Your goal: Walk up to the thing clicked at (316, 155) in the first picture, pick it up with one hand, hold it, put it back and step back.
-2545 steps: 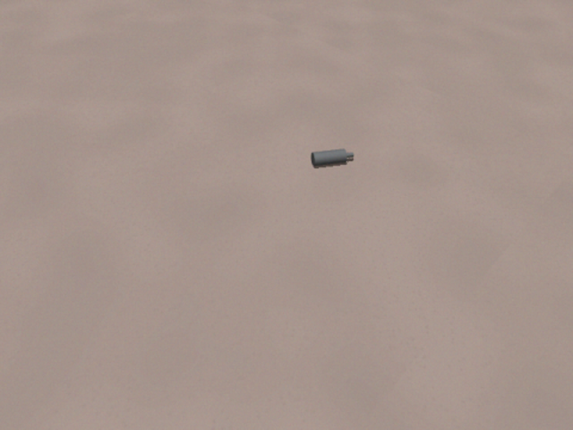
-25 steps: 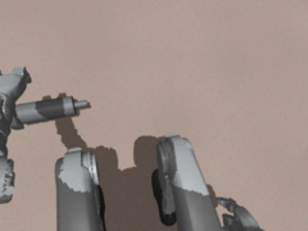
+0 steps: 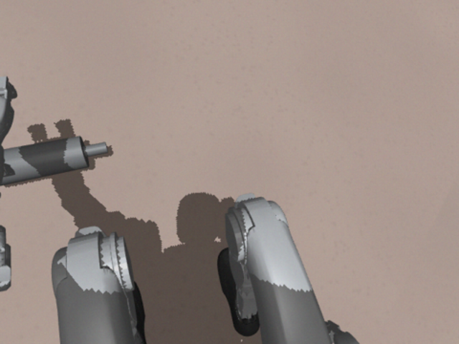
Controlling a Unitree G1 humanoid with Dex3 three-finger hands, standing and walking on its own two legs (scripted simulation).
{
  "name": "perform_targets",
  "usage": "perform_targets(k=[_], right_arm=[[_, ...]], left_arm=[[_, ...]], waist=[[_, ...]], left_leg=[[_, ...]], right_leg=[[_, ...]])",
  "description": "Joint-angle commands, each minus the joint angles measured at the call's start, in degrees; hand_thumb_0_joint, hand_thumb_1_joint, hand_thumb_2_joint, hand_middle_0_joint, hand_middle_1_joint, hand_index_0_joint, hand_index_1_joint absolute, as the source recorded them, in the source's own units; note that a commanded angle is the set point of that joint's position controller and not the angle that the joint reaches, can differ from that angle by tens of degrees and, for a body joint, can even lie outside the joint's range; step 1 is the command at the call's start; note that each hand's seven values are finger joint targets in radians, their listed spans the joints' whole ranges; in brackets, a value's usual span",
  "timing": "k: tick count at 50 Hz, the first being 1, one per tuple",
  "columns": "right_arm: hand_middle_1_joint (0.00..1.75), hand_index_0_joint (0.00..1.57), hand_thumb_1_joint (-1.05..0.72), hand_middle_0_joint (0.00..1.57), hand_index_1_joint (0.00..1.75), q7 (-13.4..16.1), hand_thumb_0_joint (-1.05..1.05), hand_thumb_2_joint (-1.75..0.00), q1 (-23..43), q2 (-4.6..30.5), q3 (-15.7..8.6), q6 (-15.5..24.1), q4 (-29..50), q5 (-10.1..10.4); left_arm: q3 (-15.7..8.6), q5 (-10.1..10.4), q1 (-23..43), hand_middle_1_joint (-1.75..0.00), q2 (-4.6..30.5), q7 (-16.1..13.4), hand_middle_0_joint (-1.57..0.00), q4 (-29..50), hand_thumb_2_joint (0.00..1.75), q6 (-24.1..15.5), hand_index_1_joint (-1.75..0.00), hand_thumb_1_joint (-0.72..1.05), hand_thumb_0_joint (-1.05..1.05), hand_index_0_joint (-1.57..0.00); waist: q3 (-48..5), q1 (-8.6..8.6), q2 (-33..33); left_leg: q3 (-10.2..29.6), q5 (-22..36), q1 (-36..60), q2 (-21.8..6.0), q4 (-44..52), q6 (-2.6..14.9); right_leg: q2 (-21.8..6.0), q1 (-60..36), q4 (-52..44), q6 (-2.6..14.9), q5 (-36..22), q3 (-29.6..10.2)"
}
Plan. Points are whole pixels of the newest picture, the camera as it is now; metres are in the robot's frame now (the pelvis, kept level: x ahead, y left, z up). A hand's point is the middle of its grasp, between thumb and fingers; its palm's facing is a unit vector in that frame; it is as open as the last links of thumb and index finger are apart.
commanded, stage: home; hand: left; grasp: from above
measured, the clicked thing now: (52, 158) +0.50 +0.26 -0.30
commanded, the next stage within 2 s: none
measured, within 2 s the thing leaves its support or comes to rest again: neither
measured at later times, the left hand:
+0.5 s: hand out of the picture +0.32 +0.25 +0.06, palm faces -0.23 -0.71 -0.67, open 7.9 cm
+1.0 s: hand out of the picture +0.24 +0.21 +0.28, palm faces +0.17 -0.96 -0.24, open 7.4 cm
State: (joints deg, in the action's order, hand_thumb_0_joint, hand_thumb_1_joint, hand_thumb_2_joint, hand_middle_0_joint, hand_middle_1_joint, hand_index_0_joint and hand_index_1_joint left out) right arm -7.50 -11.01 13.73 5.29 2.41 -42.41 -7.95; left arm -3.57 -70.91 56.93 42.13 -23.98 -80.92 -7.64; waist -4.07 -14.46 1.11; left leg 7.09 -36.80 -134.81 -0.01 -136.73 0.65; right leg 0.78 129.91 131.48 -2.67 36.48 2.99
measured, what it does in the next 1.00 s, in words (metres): rises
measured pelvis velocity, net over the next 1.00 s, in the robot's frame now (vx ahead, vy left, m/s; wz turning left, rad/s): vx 0.07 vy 0.00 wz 0.14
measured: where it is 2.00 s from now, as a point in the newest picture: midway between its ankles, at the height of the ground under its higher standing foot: (190, 324)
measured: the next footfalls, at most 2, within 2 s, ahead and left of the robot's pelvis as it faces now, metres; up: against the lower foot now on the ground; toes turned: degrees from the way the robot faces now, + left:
none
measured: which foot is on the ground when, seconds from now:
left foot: down 0.00-1.00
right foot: down 0.00-1.00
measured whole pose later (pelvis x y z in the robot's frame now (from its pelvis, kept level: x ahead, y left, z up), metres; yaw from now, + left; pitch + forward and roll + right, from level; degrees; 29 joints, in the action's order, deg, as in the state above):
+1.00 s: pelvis +0.07 +0.00 +0.34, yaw +8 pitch +16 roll -4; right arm 8.5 -15.2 11.4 3.6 8.2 -30.8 2.5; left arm -2.4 2.7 -19.5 13.8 -4.4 0.5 24.8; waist -10.4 -4.1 2.7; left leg 4.2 -30.4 -55.5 -1.5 -69.5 -0.5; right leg -0.3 52.1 65.3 -1.2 29.4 3.1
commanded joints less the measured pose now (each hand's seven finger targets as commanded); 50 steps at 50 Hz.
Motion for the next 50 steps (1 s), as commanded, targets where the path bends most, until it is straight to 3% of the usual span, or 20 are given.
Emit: perform_targets(k=[1, 3, 5, 8, 10, 13, 15, 17, 19, 22, 23, 24, 29, 33, 44, 50], right_arm=[[0.30, 0.20, -0.89, 0.20, 0.30, 0.79, 0.00, -0.90, -12.53, 16.26, -7.14, 0.25, 1.55, 1.86], [0.30, 0.20, -0.89, 0.20, 0.30, 0.61, 0.00, -0.90, -13.56, 15.97, -7.99, -0.19, 2.69, 2.95], [0.30, 0.20, -0.89, 0.20, 0.30, 0.61, 0.00, -0.90, -13.21, 15.80, -8.97, -1.10, 4.58, 4.36], [0.30, 0.20, -0.90, 0.20, 0.30, 1.25, 0.00, -0.90, -11.02, 15.15, -9.50, -2.27, 7.15, 6.20], [0.30, 0.20, -0.90, 0.20, 0.30, 2.06, 0.00, -0.90, -9.41, 14.60, -9.48, -2.65, 8.30, 6.90], [0.30, 0.20, -0.90, 0.20, 0.30, 3.13, 0.00, -0.90, -7.46, 12.99, -9.75, -2.75, 10.30, 7.74], [0.30, 0.20, -0.90, 0.20, 0.30, 3.98, 0.00, -0.90, -6.17, 12.58, -10.30, -2.41, 10.97, 8.07], [0.30, 0.20, -0.90, 0.20, 0.30, 4.61, 0.00, -0.90, -4.67, 12.02, -10.50, -1.86, 11.55, 8.36], [0.30, 0.20, -0.90, 0.20, 0.30, 5.37, 0.00, -0.90, -3.56, 11.34, -10.42, -1.24, 12.06, 8.57], [0.30, 0.20, -0.90, 0.20, 0.30, 6.50, 0.00, -0.90, -1.58, 10.72, -10.38, 0.04, 13.18, 9.08], [0.30, 0.20, -0.90, 0.20, 0.30, 6.98, 0.00, -0.90, -0.67, 10.89, -10.33, 0.51, 13.25, 9.24], [0.30, 0.20, -0.90, 0.20, 0.30, 7.39, 0.00, -0.90, 0.17, 10.77, -10.22, 1.05, 13.38, 9.36], [0.30, 0.20, -0.90, 0.20, 0.30, 9.47, 0.00, -0.90, 3.49, 10.01, -9.22, 3.16, 15.37, 9.96], [0.30, 0.20, -0.90, 0.20, 0.30, 11.00, 0.00, -0.90, 4.37, 8.59, -8.14, 4.74, 16.77, 10.30], [0.30, 0.20, -0.90, 0.20, 0.30, 15.85, 0.00, -0.90, -0.27, 5.83, -5.41, 7.87, 19.05, 10.50], [0.30, 0.20, -0.90, 0.20, 0.30, 17.89, 0.00, -0.90, -2.75, 4.75, -5.17, 9.62, 20.78, 10.07]], left_arm=[[-2.06, 7.64, 15.41, -0.60, 12.84, 2.19, -0.21, 13.09, 0.85, 3.64, -0.62, -0.13, 0.00, -0.19], [-2.54, 11.21, 10.11, -0.55, 11.38, 5.62, -0.20, 16.77, 0.85, 4.74, -0.56, 0.03, 0.00, -0.19], [-3.09, 15.05, 4.74, -0.49, 10.68, 9.31, -0.20, 23.84, 0.86, 5.56, -0.50, 0.19, 0.00, -0.19], [-2.62, 22.23, -6.62, -0.43, 5.33, 14.63, -0.20, 33.07, 0.86, 7.15, -0.43, 0.42, 0.00, -0.19], [-3.08, 26.95, -11.50, -0.36, 3.91, 17.38, -0.19, 39.84, 0.84, 8.08, -0.37, 0.56, 0.00, -0.19], [-2.26, 32.96, -18.20, -0.29, 0.44, 20.31, -0.19, 50.65, 0.84, 8.70, -0.29, 0.77, 0.00, -0.19], [-3.11, 36.30, -21.16, -0.30, -0.49, 20.86, -0.20, 57.35, 0.89, 8.94, -0.30, 0.89, 0.00, -0.20], [-2.74, 39.38, -23.29, -0.30, -2.71, 20.97, -0.20, 62.11, 0.90, 9.18, -0.30, 0.90, 0.00, -0.20], [-2.35, 40.97, -26.90, -0.30, -4.53, 20.47, -0.20, 63.52, 0.90, 10.08, -0.30, 0.90, 0.00, -0.20], [-1.55, 44.93, -30.12, -0.30, -7.36, 19.50, -0.20, 69.92, 0.90, 11.84, -0.30, 0.90, 0.00, -0.20], [-2.05, 46.15, -32.14, -0.30, -7.48, 19.27, -0.20, 69.67, 0.90, 12.92, -0.30, 0.90, 0.00, -0.20], [-0.78, 47.66, -34.62, -0.30, -9.55, 19.31, -0.20, 70.39, 0.90, 13.84, -0.30, 0.90, 0.00, -0.20], [-0.12, 55.47, -44.09, -0.30, -12.72, 19.04, -0.20, 75.99, 0.90, 18.23, -0.30, 0.90, 0.00, -0.20], [-0.55, 62.33, -50.34, -0.30, -14.49, 18.55, -0.20, 80.50, 0.90, 21.33, -0.30, 0.90, 0.00, -0.20], [-2.19, 72.18, -69.29, -0.30, -21.29, 18.41, -0.20, 88.88, 0.90, 28.63, -0.30, 0.90, 0.00, -0.20], [-2.44, 75.13, -79.78, -0.30, -23.60, 19.26, -0.20, 95.54, 0.90, 31.54, -0.30, 0.90, 0.00, -0.20]], waist=[[-46.07, 2.86, 17.41], [-48.02, 3.96, 15.25], [-50.56, 6.13, 14.91], [-45.63, 6.81, 10.25], [-42.26, 7.16, 7.57], [-42.32, 8.21, 5.35], [-42.08, 8.93, 5.95], [-40.58, 9.02, 7.44], [-38.52, 9.25, 8.44], [-37.38, 9.13, 9.41], [-36.41, 9.74, 8.85], [-34.42, 9.47, 9.09], [-29.18, 9.22, 6.56], [-27.07, 8.92, 5.58], [-20.85, 10.49, 4.98], [-16.57, 10.92, 4.01]], left_leg=[[-5.39, 7.25, 36.94, 0.57, 19.73, 0.91], [-5.17, 9.34, 38.51, 0.62, 21.49, 0.98], [-4.57, 10.69, 41.39, 0.58, 24.30, 0.89], [-3.52, 8.64, 41.02, 0.58, 28.79, 1.27], [-3.62, 8.12, 40.61, 0.41, 30.56, 1.50], [-3.63, 8.94, 44.30, -0.11, 33.80, 1.53], [-3.45, 9.47, 47.94, -0.32, 36.06, 1.19], [-2.97, 9.73, 51.93, -0.58, 38.59, 0.79], [-3.12, 8.15, 54.68, -0.92, 41.58, 0.61], [-3.12, 3.45, 59.01, -0.91, 47.24, 0.56], [-2.65, 1.61, 60.85, -1.08, 49.07, 0.45], [-2.29, 0.49, 61.69, -1.17, 50.81, 0.31], [-1.14, -4.61, 66.99, -0.70, 58.43, 0.48], [-1.99, -2.56, 71.93, -0.44, 62.92, 0.54], [-1.42, 12.47, 89.24, -0.75, 77.32, -0.34], [-3.05, 19.93, 95.56, -0.39, 83.02, -0.42]], right_leg=[[1.51, -24.45, -16.61, 4.99, -9.52, 4.85], [1.42, -29.18, -17.95, 4.78, -11.20, 4.55], [1.33, -32.24, -19.50, 4.86, -12.01, 4.10], [1.29, -34.53, -23.95, 4.60, -11.00, 3.73], [1.39, -36.70, -26.89, 4.56, -10.80, 3.06], [1.22, -41.47, -30.57, 4.28, -11.66, 2.04], [0.84, -43.64, -33.07, 4.47, -11.65, 1.60], [0.46, -43.42, -35.02, 4.65, -11.46, 1.28], [0.55, -44.39, -37.48, 4.57, -10.04, 0.91], [0.25, -48.20, -42.51, 4.33, -6.73, 0.27], [0.27, -48.89, -43.90, 4.21, -5.35, 0.24], [0.33, -49.16, -45.00, 4.19, -4.42, 0.28], [0.34, -55.63, -53.38, 3.77, -0.46, -0.70], [0.31, -62.52, -59.20, 3.62, -1.40, -1.43], [0.38, -80.37, -72.23, 3.57, -13.80, -0.33], [0.76, -89.85, -79.92, 3.25, -20.03, 0.39]])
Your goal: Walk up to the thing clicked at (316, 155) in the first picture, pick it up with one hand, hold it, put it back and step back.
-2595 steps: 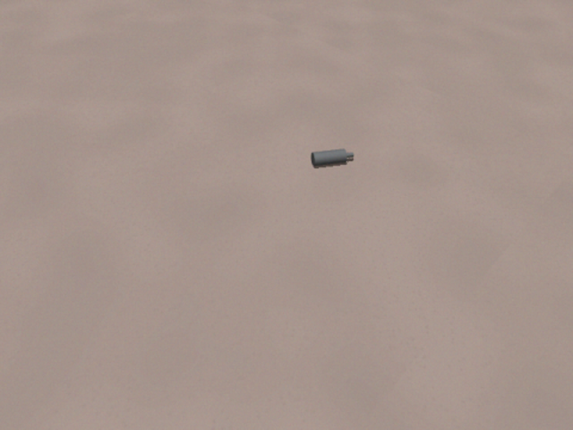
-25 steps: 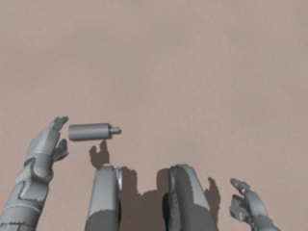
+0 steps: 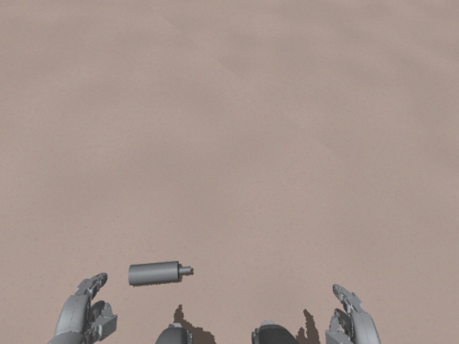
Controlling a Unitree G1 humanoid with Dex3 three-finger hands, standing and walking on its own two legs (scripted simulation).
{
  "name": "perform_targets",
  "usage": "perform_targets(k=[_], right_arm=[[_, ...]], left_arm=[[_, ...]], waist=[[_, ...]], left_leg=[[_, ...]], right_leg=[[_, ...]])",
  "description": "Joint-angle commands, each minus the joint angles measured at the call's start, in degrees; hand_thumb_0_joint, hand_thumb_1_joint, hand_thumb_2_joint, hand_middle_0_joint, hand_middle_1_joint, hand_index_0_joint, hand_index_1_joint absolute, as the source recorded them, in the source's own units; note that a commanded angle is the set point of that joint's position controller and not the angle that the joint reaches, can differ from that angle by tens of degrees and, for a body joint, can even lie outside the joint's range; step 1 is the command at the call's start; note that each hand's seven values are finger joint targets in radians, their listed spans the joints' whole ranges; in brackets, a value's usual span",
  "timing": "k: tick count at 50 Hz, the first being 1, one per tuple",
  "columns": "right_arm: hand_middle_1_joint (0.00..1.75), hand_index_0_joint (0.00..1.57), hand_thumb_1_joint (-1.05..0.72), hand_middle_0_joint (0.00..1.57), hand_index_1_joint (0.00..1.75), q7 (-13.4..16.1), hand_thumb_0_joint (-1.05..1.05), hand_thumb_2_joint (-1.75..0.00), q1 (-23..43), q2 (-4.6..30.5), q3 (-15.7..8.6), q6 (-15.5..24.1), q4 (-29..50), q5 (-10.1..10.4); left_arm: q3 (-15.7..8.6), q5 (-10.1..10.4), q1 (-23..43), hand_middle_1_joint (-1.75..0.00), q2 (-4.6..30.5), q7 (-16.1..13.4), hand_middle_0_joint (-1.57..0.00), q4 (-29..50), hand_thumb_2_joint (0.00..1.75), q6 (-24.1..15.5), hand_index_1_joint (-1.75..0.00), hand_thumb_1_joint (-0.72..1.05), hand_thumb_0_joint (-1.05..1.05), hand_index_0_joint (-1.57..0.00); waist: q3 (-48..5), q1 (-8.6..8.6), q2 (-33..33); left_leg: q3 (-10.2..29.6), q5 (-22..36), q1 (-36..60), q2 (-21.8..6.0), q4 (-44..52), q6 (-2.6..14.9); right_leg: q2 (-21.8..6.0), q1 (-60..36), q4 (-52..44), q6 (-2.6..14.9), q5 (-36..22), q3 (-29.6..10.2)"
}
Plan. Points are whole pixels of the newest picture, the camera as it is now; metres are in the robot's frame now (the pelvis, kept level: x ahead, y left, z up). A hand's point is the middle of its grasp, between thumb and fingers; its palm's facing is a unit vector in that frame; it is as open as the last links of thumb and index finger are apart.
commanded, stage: home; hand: left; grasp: from above
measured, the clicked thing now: (161, 272) +0.46 +0.20 -0.64
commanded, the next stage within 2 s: none
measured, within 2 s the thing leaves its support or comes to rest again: neither
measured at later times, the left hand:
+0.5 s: hand (104, 335) +0.18 +0.18 -0.01, palm faces +0.07 -0.98 -0.19, open 7.4 cm
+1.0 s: hand (104, 334) +0.18 +0.18 -0.01, palm faces +0.05 -0.98 -0.19, open 7.4 cm
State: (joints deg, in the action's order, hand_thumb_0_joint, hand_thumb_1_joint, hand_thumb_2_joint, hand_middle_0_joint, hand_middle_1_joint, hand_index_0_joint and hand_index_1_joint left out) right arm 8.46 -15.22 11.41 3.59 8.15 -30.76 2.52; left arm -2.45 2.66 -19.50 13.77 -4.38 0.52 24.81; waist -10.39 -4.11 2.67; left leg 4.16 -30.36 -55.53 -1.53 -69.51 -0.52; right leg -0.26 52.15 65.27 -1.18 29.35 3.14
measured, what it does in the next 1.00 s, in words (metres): stands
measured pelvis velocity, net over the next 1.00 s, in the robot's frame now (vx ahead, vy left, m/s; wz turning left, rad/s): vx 0.02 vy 0.00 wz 0.01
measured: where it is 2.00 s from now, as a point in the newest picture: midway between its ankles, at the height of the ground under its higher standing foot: outside the picture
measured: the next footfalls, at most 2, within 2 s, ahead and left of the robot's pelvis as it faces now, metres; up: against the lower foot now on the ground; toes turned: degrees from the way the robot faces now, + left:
none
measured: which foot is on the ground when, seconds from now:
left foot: down 0.00-1.00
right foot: down 0.00-1.00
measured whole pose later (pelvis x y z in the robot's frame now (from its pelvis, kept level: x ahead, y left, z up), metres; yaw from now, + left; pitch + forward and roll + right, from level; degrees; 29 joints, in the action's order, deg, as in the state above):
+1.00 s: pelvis +0.02 +0.00 +0.04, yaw +1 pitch +10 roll -3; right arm 10.3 -17.1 12.6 2.2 13.6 -30.7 0.5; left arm -1.5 2.9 -28.7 12.6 -0.8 7.7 26.0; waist -8.7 -2.2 2.5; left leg 3.7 -27.7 -40.4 -1.4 -58.3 -0.5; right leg -0.5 37.1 54.0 -1.2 26.7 3.0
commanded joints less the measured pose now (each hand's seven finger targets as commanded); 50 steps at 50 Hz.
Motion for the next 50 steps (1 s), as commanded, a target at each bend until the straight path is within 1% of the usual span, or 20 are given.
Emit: perform_targets(k=[1, 4, 6, 7, 12, 13, 15, 20, 22, 25, 27, 29, 31, 37, 38, 39, 42, 45, 48, 50], right_arm=[[0.30, 0.20, -0.90, 0.20, 0.30, 2.19, 0.00, -0.90, 1.16, 7.10, -3.61, 4.20, 9.28, -0.50], [0.30, 0.20, -0.90, 0.20, 0.30, 2.74, 0.00, -0.90, 0.82, 6.88, -3.73, 5.05, 9.96, -0.75], [0.30, 0.20, -0.90, 0.20, 0.30, 2.98, 0.00, -0.90, 0.85, 6.90, -3.75, 5.66, 10.36, -1.00], [0.30, 0.20, -0.90, 0.20, 0.30, 3.07, 0.00, -0.90, 0.79, 6.87, -3.86, 5.85, 10.66, -1.06], [0.30, 0.20, -0.90, 0.20, 0.30, 3.01, 0.00, -0.90, 1.64, 7.59, -4.50, 7.20, 10.45, -1.68], [0.30, 0.20, -0.90, 0.20, 0.30, 2.99, 0.00, -0.90, 1.75, 7.62, -4.57, 7.45, 10.36, -1.80], [0.30, 0.20, -0.90, 0.20, 0.30, 2.92, 0.00, -0.90, 1.88, 7.84, -4.54, 7.90, 10.06, -1.89], [0.30, 0.20, -0.90, 0.20, 0.30, 2.60, 0.00, -0.90, 2.26, 7.99, -4.55, 8.56, 10.09, -2.08], [0.30, 0.20, -0.90, 0.20, 0.30, 2.60, 0.00, -0.90, 2.21, 7.98, -4.68, 8.60, 9.77, -2.12], [0.30, 0.20, -0.90, 0.20, 0.30, 2.58, 0.00, -0.90, 2.34, 8.10, -4.61, 8.57, 9.53, -2.21], [0.30, 0.20, -0.90, 0.20, 0.30, 2.61, 0.00, -0.90, 2.33, 7.99, -4.48, 8.48, 9.35, -2.20], [0.30, 0.20, -0.90, 0.20, 0.30, 2.60, 0.00, -0.90, 2.28, 8.05, -4.54, 8.44, 9.09, -2.30], [0.30, 0.20, -0.90, 0.20, 0.30, 2.54, 0.00, -0.90, 2.38, 8.33, -4.63, 8.35, 9.23, -2.26], [0.30, 0.20, -0.90, 0.20, 0.30, 2.50, 0.00, -0.90, 2.99, 8.17, -4.43, 8.36, 9.13, -2.23], [0.30, 0.20, -0.90, 0.20, 0.30, 2.47, 0.00, -0.90, 2.72, 8.14, -4.49, 8.49, 9.10, -2.33], [0.30, 0.20, -0.90, 0.20, 0.30, 2.50, 0.00, -0.90, 3.08, 8.29, -4.47, 8.43, 9.07, -2.21], [0.30, 0.20, -0.90, 0.20, 0.30, 2.47, 0.00, -0.90, 3.06, 8.13, -4.50, 8.52, 9.34, -2.28], [0.30, 0.20, -0.90, 0.20, 0.30, 2.51, 0.00, -0.90, 3.12, 8.00, -4.44, 8.58, 9.64, -2.21], [0.30, 0.20, -0.90, 0.20, 0.30, 2.62, 0.00, -0.90, 2.83, 8.18, -4.56, 8.77, 9.44, -2.13], [0.30, 0.20, -0.90, 0.20, 0.30, 2.58, 0.00, -0.90, 2.44, 8.13, -4.65, 8.74, 9.16, -2.21]], left_arm=[[-3.54, 1.72, -4.38, -0.30, 4.50, -0.13, -0.20, 15.24, 0.90, -0.71, -0.30, 0.90, 0.00, -0.20], [-3.20, 1.79, -8.04, -0.30, 4.07, 0.47, -0.20, 17.35, 0.90, -0.19, -0.30, 0.90, 0.00, -0.20], [-3.21, 1.34, -9.20, -0.30, 4.16, 0.89, -0.20, 17.81, 0.90, -0.23, -0.30, 0.90, 0.00, -0.20], [-3.06, 1.20, -9.60, -0.30, 4.09, 1.12, -0.20, 17.87, 0.90, -0.28, -0.30, 0.90, 0.00, -0.20], [-2.52, 0.60, -9.48, -0.30, 4.04, 2.58, -0.20, 18.56, 0.90, -0.62, -0.30, 0.90, 0.00, -0.20], [-2.66, 0.45, -8.41, -0.30, 4.27, 2.71, -0.20, 18.45, 0.90, -0.84, -0.30, 0.90, 0.00, -0.20], [-2.66, 0.33, -8.07, -0.30, 4.27, 3.01, -0.20, 17.16, 0.90, -1.04, -0.30, 0.90, 0.00, -0.20], [-2.99, 0.21, -7.78, -0.30, 4.45, 3.09, -0.20, 18.49, 0.90, -1.67, -0.30, 0.90, 0.00, -0.20], [-3.14, 0.01, -8.04, -0.30, 4.81, 2.96, -0.20, 18.77, 0.90, -1.82, -0.30, 0.90, 0.00, -0.20], [-2.82, -0.15, -7.96, -0.30, 4.91, 2.75, -0.20, 18.71, 0.90, -1.83, -0.30, 0.90, 0.00, -0.20], [-2.80, -0.27, -8.06, -0.30, 4.70, 2.60, -0.20, 18.34, 0.90, -1.90, -0.30, 0.90, 0.00, -0.20], [-2.49, -0.21, -8.52, -0.30, 4.58, 2.65, -0.20, 18.10, 0.90, -1.94, -0.30, 0.90, 0.00, -0.20], [-2.72, -0.14, -8.64, -0.30, 4.84, 2.58, -0.20, 18.20, 0.90, -1.79, -0.30, 0.90, 0.00, -0.20], [-2.32, 0.00, -7.69, -0.30, 4.46, 2.65, -0.20, 17.23, 0.90, -1.66, -0.30, 0.90, 0.00, -0.20], [-2.95, 0.20, -8.36, -0.30, 4.54, 2.72, -0.20, 17.41, 0.90, -1.69, -0.30, 0.90, 0.00, -0.20], [-2.40, 0.16, -7.95, -0.30, 4.62, 2.82, -0.20, 16.94, 0.90, -1.55, -0.30, 0.90, 0.00, -0.20], [-2.99, 0.28, -7.65, -0.30, 4.86, 2.88, -0.20, 17.58, 0.90, -1.70, -0.30, 0.90, 0.00, -0.20], [-2.76, 0.17, -7.93, -0.30, 4.53, 2.87, -0.20, 17.50, 0.90, -1.61, -0.30, 0.90, 0.00, -0.20], [-2.68, 0.12, -7.18, -0.30, 4.78, 2.92, -0.20, 18.92, 0.90, -1.71, -0.30, 0.90, 0.00, -0.20], [-3.02, 0.01, -8.28, -0.30, 5.05, 2.92, -0.20, 18.40, 0.90, -1.68, -0.30, 0.90, 0.00, -0.20]], waist=[[-10.11, 0.44, 2.62], [-8.29, 0.65, 1.13], [-6.63, 0.93, -0.37], [-5.91, 0.62, -1.26], [-1.35, 1.16, -0.03], [-1.45, 0.67, 0.21], [-0.45, 0.80, -0.81], [-2.72, 1.26, 0.11], [-4.35, 1.59, 0.79], [-4.54, 1.34, 0.96], [-4.20, 1.63, 0.88], [-5.39, 1.63, 0.83], [-4.71, 1.77, 0.92], [-2.27, 2.01, 0.30], [-3.43, 2.16, 0.52], [-2.20, 2.08, 0.14], [-2.22, 2.13, 0.67], [-2.19, 2.07, -0.75], [-2.78, 2.02, 0.62], [-3.91, 2.10, 1.87]], left_leg=[[-0.39, 14.90, 17.39, 1.09, 16.31, 0.72], [-0.45, 17.98, 19.02, 1.16, 17.53, 0.87], [-0.88, 17.84, 19.35, 1.45, 18.13, 1.26], [-1.07, 17.42, 19.50, 1.65, 18.34, 1.47], [-1.49, 12.20, 19.74, 1.48, 21.55, 1.17], [-1.41, 11.92, 19.78, 1.50, 21.47, 1.16], [-1.37, 11.12, 19.70, 1.56, 21.62, 1.25], [-1.61, 12.62, 20.97, 1.86, 21.12, 1.20], [-1.77, 14.92, 21.78, 1.84, 20.66, 1.07], [-1.71, 16.53, 22.29, 1.74, 20.41, 1.06], [-1.67, 15.91, 22.11, 1.71, 20.62, 1.04], [-1.38, 17.70, 22.70, 1.54, 20.60, 0.88], [-1.24, 18.95, 22.70, 1.43, 20.68, 0.78], [-0.92, 14.54, 21.50, 1.23, 21.85, 0.85], [-0.81, 14.98, 21.73, 1.22, 21.81, 0.77], [-0.87, 14.61, 21.45, 1.14, 21.92, 0.87], [-1.13, 12.19, 20.87, 1.32, 22.01, 0.93], [-1.58, 10.57, 19.98, 1.60, 21.74, 1.13], [-1.52, 10.92, 20.90, 1.38, 21.93, 0.98], [-1.21, 13.20, 21.36, 1.21, 21.62, 0.76]], right_leg=[[1.95, -12.92, -14.34, 1.81, -13.87, 0.40], [2.05, -15.21, -16.24, 1.64, -16.47, 0.93], [1.92, -16.56, -17.65, 1.47, -16.56, 0.88], [1.79, -16.82, -18.62, 1.22, -16.53, 0.61], [1.91, -15.39, -20.04, 1.19, -10.58, 1.57], [1.86, -15.27, -20.14, 1.19, -10.34, 1.56], [1.76, -15.24, -20.34, 1.02, -9.70, 1.51], [1.47, -17.07, -20.14, 1.00, -11.43, 1.21], [1.40, -17.90, -19.59, 1.09, -13.52, 1.00], [1.46, -18.25, -19.40, 1.02, -15.20, 1.04], [1.41, -18.12, -19.30, 1.20, -14.51, 1.02], [1.60, -18.78, -18.86, 1.30, -15.70, 1.25], [1.65, -18.86, -18.49, 1.33, -16.51, 1.43], [1.75, -17.70, -19.35, 1.25, -12.72, 1.74], [1.76, -18.02, -19.09, 1.39, -12.96, 1.70], [1.83, -17.51, -19.30, 1.21, -12.68, 1.82], [1.71, -17.14, -19.74, 1.16, -10.81, 1.54], [1.55, -17.40, -20.36, 1.09, -9.44, 1.22], [1.58, -17.00, -19.83, 1.16, -9.78, 1.17], [1.59, -17.31, -18.97, 1.41, -11.43, 1.29]])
